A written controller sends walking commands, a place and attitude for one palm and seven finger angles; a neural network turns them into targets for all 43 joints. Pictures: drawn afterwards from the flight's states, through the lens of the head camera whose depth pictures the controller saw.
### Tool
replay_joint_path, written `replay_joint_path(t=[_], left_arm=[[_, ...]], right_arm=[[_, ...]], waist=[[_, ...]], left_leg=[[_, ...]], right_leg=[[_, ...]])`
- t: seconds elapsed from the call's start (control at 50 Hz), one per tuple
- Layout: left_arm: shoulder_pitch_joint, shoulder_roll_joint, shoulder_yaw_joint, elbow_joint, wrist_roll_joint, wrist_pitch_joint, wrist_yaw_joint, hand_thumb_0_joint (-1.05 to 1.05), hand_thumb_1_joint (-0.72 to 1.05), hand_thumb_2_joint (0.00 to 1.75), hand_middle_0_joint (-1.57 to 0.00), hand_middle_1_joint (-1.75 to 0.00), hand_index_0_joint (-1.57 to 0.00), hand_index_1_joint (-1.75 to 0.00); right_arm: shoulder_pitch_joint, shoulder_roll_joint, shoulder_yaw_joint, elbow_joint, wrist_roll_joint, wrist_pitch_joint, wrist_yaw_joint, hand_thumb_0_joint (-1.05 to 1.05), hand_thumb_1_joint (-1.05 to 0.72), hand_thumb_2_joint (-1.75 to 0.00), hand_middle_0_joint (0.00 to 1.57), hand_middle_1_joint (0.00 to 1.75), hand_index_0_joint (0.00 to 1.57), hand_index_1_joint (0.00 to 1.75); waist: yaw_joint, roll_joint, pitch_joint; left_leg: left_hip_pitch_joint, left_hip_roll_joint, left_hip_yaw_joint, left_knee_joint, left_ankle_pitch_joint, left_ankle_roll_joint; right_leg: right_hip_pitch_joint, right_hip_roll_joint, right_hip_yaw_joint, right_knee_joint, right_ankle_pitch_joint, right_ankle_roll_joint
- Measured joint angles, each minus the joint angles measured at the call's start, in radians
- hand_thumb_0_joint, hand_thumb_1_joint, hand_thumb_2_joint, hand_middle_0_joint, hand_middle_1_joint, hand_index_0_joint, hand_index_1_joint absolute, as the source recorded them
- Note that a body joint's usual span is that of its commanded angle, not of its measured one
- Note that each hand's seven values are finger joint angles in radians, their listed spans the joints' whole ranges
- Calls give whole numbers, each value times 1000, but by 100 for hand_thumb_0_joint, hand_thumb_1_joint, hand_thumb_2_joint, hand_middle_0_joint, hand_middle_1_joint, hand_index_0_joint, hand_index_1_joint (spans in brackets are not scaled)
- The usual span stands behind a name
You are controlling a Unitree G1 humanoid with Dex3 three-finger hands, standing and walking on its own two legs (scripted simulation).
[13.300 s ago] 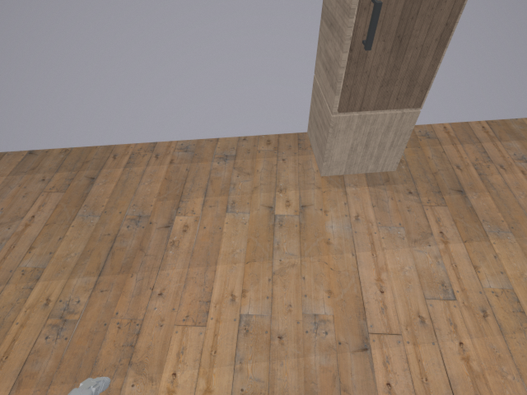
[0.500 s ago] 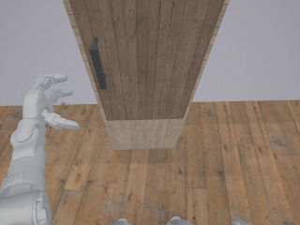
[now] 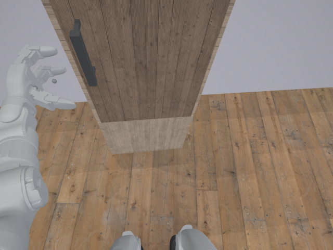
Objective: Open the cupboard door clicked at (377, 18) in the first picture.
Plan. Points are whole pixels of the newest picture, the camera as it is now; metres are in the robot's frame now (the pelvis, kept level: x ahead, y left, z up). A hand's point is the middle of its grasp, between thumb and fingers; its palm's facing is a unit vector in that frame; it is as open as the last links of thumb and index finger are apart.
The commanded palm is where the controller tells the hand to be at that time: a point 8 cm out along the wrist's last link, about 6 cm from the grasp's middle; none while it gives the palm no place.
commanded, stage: move the hooked fingers beside the handle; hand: left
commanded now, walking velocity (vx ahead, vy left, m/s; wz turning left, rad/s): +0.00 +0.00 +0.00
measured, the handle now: (85, 55) +0.57 +0.17 +0.08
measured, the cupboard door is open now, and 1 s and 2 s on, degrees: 0 0 0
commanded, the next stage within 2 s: slide the fingers in behind the handle in 1.04 s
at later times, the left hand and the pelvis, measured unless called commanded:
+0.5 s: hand (59, 65) +0.54 +0.23 +0.08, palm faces +0.03 -1.00 +0.01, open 13.6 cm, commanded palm +0.52 +0.27 +0.08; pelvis +0.01 +0.01 -0.01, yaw -1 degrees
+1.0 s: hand (65, 68) +0.54 +0.22 +0.07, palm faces +0.05 -1.00 -0.01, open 14.0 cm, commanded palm +0.51 +0.26 +0.08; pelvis +0.02 +0.02 -0.01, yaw -1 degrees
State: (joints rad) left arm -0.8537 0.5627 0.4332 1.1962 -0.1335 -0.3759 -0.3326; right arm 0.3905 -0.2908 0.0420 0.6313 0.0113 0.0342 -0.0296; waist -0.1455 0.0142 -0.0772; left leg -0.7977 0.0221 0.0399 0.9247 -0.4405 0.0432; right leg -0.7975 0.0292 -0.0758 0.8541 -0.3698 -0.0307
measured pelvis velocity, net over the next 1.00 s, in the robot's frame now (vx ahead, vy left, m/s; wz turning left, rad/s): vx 0.02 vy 0.02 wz -0.02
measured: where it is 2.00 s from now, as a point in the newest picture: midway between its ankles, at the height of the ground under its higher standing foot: outside the picture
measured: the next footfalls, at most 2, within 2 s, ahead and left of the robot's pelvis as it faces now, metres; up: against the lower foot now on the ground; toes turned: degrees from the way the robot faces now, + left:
none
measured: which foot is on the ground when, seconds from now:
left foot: down 0.00-1.00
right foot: down 0.00-1.00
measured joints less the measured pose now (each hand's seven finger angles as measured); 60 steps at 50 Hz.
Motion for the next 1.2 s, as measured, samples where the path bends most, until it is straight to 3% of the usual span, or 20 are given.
replay_joint_path(t=[0.28,0.52,0.9,1.2], left_arm=[[-157,92,33,89,49,20,21,-1,-50,30,-29,-119,-31,-120],[-131,64,26,49,41,21,20,-1,-50,30,-34,-122,-37,-124],[-86,-18,1,-2,61,-2,95,-1,-50,30,-30,-120,-31,-120],[-82,23,5,29,44,1,64,-1,-50,30,-30,-120,-30,-120]], right_arm=[[43,-5,11,-12,-25,29,13,1,-90,-89,20,30,20,30],[66,10,12,-24,-30,67,33,0,-90,-89,20,30,20,30],[19,19,2,-31,-34,68,46,0,-90,-89,20,30,20,30],[35,14,7,-30,-25,64,36,0,-90,-89,20,30,20,30]], waist=[[-58,8,3],[-44,10,-10],[-34,17,-14],[-34,14,-7]], left_leg=[[-93,10,-3,39,-19,6],[-94,9,-1,38,-30,15],[-88,5,-3,56,-44,18],[-69,9,-2,40,-36,12]], right_leg=[[-84,10,-2,15,-3,6],[-81,9,1,5,-9,15],[-72,6,1,19,-21,21],[-58,11,2,11,-17,13]])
